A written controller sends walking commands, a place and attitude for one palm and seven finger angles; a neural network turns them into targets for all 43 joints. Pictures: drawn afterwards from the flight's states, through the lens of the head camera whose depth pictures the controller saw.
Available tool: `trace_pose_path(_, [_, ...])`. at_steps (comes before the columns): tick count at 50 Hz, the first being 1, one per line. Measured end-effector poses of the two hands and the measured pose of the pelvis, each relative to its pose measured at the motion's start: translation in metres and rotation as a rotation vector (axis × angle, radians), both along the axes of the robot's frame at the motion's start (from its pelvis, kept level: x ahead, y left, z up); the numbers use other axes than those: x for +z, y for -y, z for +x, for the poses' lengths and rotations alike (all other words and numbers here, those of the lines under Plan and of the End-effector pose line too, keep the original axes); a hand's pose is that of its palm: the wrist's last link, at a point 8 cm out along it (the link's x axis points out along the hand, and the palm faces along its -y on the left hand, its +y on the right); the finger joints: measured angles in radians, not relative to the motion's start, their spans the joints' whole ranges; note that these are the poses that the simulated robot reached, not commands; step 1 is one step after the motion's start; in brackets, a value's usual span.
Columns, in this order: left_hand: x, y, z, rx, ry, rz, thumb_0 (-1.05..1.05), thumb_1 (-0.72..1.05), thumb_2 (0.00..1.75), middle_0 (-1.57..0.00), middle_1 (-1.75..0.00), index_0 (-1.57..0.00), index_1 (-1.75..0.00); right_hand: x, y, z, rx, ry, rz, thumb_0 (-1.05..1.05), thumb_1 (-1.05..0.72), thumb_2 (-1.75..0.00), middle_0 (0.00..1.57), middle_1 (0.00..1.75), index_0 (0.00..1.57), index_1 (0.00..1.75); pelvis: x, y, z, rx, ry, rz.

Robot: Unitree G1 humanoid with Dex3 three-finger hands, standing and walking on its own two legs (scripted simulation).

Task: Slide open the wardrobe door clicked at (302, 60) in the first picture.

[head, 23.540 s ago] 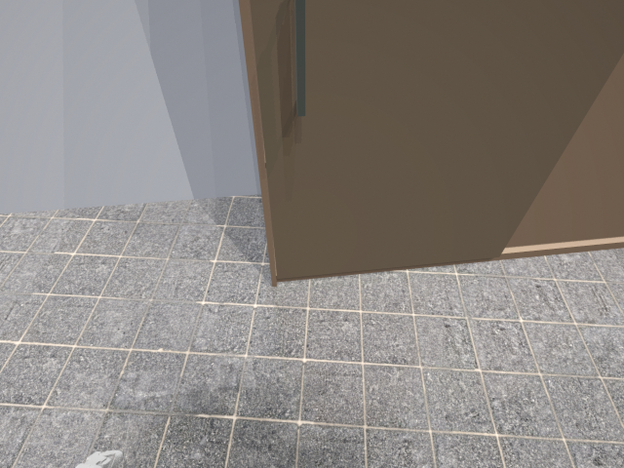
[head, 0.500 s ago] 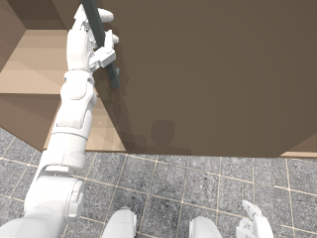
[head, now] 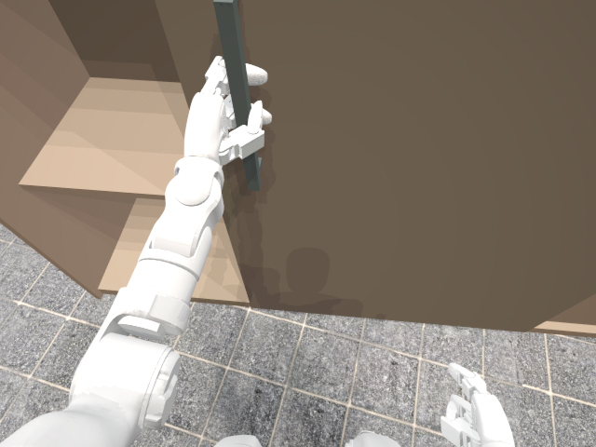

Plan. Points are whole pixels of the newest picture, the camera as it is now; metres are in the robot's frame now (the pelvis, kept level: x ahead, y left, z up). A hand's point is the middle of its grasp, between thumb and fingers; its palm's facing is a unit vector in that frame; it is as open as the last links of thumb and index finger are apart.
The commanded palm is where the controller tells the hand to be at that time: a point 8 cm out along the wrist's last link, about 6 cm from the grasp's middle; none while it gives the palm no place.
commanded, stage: stop walking and hold the door there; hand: left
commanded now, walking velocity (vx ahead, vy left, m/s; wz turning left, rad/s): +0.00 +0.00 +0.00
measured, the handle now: (246, 106) +0.50 +0.12 +0.15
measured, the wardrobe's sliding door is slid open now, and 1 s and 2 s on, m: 0.55 0.55 0.55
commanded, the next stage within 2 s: loosen the grip on the handle in 0.30 s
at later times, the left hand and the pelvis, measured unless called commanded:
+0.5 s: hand (256, 125) +0.46 +0.10 +0.15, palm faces +0.07 -0.99 -0.10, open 6.4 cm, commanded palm +0.41 +0.15 +0.15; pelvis +0.00 -0.03 +0.00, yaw +0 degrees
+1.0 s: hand (257, 122) +0.45 +0.10 +0.16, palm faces +0.08 -0.99 -0.10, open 14.3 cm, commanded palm +0.42 +0.15 +0.16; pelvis -0.03 -0.03 +0.00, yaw -5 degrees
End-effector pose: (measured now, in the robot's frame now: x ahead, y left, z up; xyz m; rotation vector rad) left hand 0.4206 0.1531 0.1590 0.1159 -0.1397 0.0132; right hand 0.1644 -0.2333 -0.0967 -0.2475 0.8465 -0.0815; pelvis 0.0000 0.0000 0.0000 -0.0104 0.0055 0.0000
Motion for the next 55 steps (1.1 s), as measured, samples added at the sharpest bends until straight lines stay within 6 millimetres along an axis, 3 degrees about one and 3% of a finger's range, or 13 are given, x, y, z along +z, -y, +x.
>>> trace_pose_path(11, [0.002, 0.005, -0.003, 0.079, -0.021, 0.04, -0.01, 0.8, 0.82, -0.42, -1.37, -0.16, -1.4, -0.025, 0.018, -0.02, -0.049, -0.067, 0.047, 0.01, -0.91, -0.9, 0.21, 0.3, 0.2, 0.3, -0.006, 0.024, 0.004, 0.016, 0.008, 0.011])
trace_pose_path(22, [0.004, 0.0, 0.003, 0.051, -0.05, 0.06, -0.01, 0.75, 0.81, -0.4, -1.36, -0.18, -1.4, -0.014, 0.037, -0.041, -0.104, -0.077, -0.012, 0.01, -0.91, -0.9, 0.21, 0.3, 0.2, 0.3, -0.003, 0.021, 0.0, -0.015, 0.002, 0.022])
trace_pose_path(25, [0.001, -0.004, 0.012, 0.06, -0.142, -0.024, -0.02, 0.66, 0.78, -0.41, -1.36, -0.26, -1.4, -0.001, 0.042, -0.052, -0.115, -0.004, 0.006, 0.01, -0.91, -0.9, 0.21, 0.3, 0.2, 0.3, -0.001, 0.026, -0.003, -0.005, -0.045, 0.034])
trace_pose_path(30, [0.014, -0.001, -0.002, 0.089, -0.048, -0.023, -0.01, 0.42, 0.67, -0.43, -1.38, -0.36, -1.4, 0.0, 0.057, -0.086, -0.132, 0.019, 0.014, 0.01, -0.91, -0.9, 0.21, 0.3, 0.2, 0.3, -0.002, 0.029, -0.015, -0.013, -0.045, 0.031])
trace_pose_path(38, [0.013, 0.0, -0.003, 0.083, -0.046, 0.014, 0.0, -0.2, 0.37, -0.39, -1.34, -0.3, -1.32, -0.01, 0.076, -0.165, -0.212, -0.127, -0.023, 0.01, -0.91, -0.9, 0.21, 0.3, 0.2, 0.3, -0.006, 0.034, -0.037, -0.042, -0.061, 0.03])
trace_pose_path(44, [0.012, 0.002, 0.002, 0.068, -0.016, 0.0, 0.0, -0.43, 0.25, -0.35, -1.28, -0.3, -1.28, -0.01, 0.076, -0.203, -0.286, -0.18, -0.043, 0.01, -0.91, -0.9, 0.2, 0.3, 0.2, 0.3, -0.006, 0.031, -0.039, -0.088, -0.073, 0.027])
trace_pose_path(49, [0.009, 0.0, 0.007, 0.061, -0.027, -0.016, -0.01, -0.51, 0.22, -0.33, -1.24, -0.28, -1.22, -0.008, 0.067, -0.204, -0.3, -0.179, -0.042, 0.02, -0.91, -0.9, 0.2, 0.3, 0.2, 0.3, -0.005, 0.027, -0.033, -0.095, -0.069, 0.02])
trace_pose_path(55, [0.007, -0.003, 0.008, 0.042, -0.011, -0.022, -0.01, -0.54, 0.2, -0.35, -1.23, -0.26, -1.18, -0.007, 0.052, -0.17, -0.259, -0.132, -0.028, 0.02, -0.91, -0.9, 0.2, 0.3, 0.2, 0.3, -0.003, 0.017, -0.023, -0.093, -0.066, 0.014])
